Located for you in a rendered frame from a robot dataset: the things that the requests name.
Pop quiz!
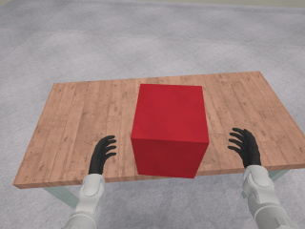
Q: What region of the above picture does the robot right forearm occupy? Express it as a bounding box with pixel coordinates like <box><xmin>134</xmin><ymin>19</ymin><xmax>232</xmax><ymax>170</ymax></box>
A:
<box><xmin>242</xmin><ymin>165</ymin><xmax>300</xmax><ymax>229</ymax></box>

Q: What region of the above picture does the table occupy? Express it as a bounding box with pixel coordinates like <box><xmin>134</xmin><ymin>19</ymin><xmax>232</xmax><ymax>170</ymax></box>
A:
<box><xmin>12</xmin><ymin>71</ymin><xmax>305</xmax><ymax>209</ymax></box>

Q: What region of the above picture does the robot left hand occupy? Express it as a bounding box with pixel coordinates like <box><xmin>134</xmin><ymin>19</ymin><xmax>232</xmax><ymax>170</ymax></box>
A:
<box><xmin>88</xmin><ymin>135</ymin><xmax>116</xmax><ymax>175</ymax></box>

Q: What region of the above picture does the robot left forearm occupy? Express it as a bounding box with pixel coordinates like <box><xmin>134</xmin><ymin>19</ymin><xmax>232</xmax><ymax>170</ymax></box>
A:
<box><xmin>61</xmin><ymin>174</ymin><xmax>106</xmax><ymax>229</ymax></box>

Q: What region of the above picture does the carton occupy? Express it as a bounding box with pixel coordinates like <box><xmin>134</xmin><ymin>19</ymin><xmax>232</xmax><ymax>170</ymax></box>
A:
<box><xmin>131</xmin><ymin>83</ymin><xmax>210</xmax><ymax>178</ymax></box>

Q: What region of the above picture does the robot right hand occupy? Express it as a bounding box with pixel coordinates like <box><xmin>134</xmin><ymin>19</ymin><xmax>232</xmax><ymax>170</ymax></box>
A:
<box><xmin>228</xmin><ymin>128</ymin><xmax>262</xmax><ymax>169</ymax></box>

